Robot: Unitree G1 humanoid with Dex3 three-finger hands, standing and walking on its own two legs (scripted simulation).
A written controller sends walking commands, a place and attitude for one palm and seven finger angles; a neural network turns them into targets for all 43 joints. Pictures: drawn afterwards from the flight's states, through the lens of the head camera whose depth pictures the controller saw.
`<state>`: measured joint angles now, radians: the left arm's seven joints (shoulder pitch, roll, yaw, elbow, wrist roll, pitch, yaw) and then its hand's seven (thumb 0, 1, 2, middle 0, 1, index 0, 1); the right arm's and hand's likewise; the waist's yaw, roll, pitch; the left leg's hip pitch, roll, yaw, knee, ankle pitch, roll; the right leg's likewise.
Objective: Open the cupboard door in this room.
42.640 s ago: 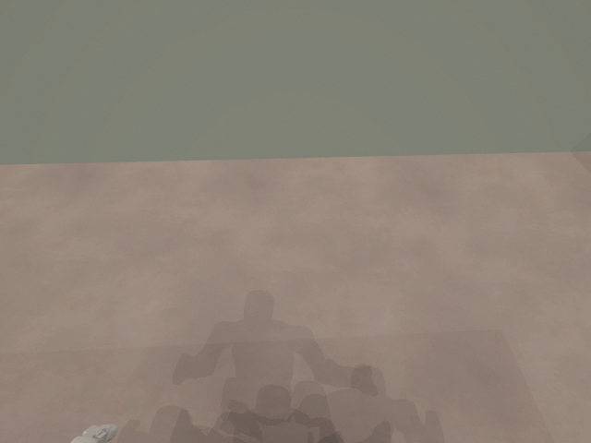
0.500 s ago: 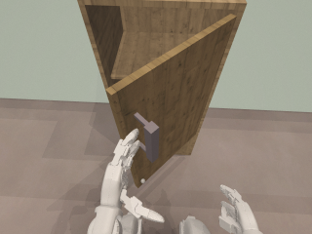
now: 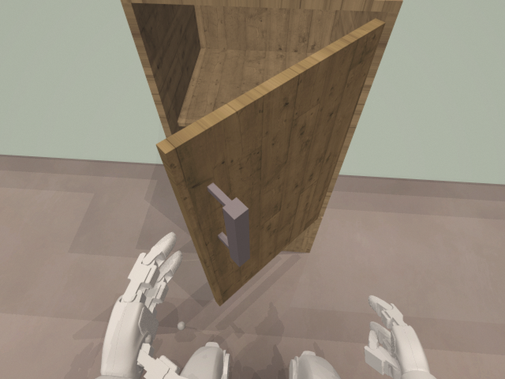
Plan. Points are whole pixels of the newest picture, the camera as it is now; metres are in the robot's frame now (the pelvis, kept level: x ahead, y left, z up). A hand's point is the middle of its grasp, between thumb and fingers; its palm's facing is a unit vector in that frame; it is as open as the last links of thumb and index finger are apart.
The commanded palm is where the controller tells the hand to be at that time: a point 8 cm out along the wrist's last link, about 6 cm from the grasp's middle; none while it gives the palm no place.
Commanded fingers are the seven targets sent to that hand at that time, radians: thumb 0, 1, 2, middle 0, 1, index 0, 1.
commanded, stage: slide the hand sideways off the handle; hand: left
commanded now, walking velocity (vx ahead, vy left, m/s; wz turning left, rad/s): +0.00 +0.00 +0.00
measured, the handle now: (228, 227) +0.33 +0.06 +0.07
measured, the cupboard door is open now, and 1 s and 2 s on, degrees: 47 47 47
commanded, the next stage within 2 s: draw the hand back to the body in 0.04 s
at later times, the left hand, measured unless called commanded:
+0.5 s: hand (131, 331) +0.17 +0.14 +0.12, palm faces -0.05 -1.00 -0.05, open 16.3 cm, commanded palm +0.15 +0.21 +0.13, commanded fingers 0.00 -0.50 0.30 -0.15 -0.30 -0.15 -0.30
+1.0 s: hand (9, 289) +0.19 +0.24 +0.19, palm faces +0.26 -0.90 -0.36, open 13.2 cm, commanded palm +0.15 +0.28 +0.22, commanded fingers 0.00 0.34 0.66 -0.18 -0.30 -0.18 -0.30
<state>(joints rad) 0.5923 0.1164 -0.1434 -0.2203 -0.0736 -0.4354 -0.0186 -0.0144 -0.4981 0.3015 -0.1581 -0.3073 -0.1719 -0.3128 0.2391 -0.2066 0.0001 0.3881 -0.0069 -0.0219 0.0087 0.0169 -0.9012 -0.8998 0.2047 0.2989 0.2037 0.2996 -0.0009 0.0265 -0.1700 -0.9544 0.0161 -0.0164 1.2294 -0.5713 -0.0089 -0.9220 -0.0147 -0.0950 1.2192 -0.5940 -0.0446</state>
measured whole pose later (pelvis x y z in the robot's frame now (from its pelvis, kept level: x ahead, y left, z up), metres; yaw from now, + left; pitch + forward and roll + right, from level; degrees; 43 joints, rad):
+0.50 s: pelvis -0.01 +0.00 +0.03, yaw +0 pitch +11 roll -1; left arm 0.64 0.20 -0.01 -0.35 -0.20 -0.30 -0.13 -0.01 -0.50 0.30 -0.15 -0.30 -0.15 -0.30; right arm 0.29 -0.21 0.02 0.37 0.03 -0.02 -0.05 0.02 -0.90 -0.90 0.21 0.30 0.20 0.30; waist 0.00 0.05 -0.16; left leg -0.78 0.02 -0.02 1.09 -0.51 0.00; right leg -0.74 0.00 -0.10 1.06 -0.52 -0.04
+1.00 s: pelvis +0.02 +0.03 +0.09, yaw +0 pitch +1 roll -1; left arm 0.63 0.31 0.11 -0.46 -0.04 0.00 0.13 -0.01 0.01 0.52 -0.18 -0.30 -0.17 -0.30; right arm 0.26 -0.21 0.08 0.49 0.02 -0.08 -0.11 0.02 -0.90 -0.90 0.21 0.30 0.20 0.30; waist 0.05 0.06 -0.07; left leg -0.33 -0.01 0.01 0.69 -0.37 0.03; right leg -0.29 -0.02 -0.06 0.65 -0.37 0.01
